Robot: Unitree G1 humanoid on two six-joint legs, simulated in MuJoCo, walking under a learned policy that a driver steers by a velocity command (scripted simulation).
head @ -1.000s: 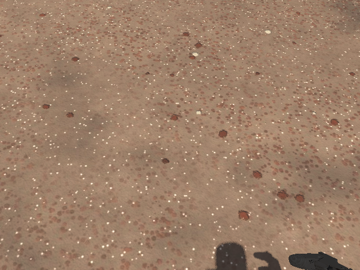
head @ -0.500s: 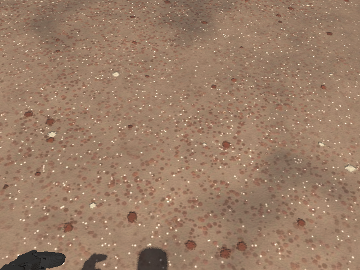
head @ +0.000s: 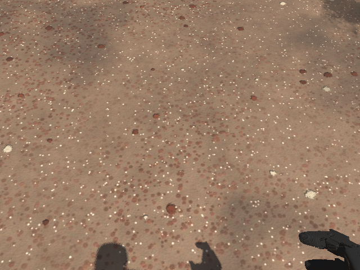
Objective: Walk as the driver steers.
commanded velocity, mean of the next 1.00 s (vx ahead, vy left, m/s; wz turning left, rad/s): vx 1.00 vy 0.00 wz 0.45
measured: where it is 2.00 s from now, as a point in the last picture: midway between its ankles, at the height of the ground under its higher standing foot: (141, 97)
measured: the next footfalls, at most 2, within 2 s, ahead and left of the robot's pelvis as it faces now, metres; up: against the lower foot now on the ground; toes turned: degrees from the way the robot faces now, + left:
left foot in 0.10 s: +0.30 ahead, +0.18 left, +0.00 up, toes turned -8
right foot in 0.48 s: +0.60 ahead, -0.10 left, +0.00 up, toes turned +4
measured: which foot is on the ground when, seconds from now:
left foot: up 0.00-0.08, down 0.10-0.46, up 0.48-0.88, down 0.90-1.00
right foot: down 0.00-0.10, up 0.12-0.46, down 0.48-0.90, up 0.92-1.00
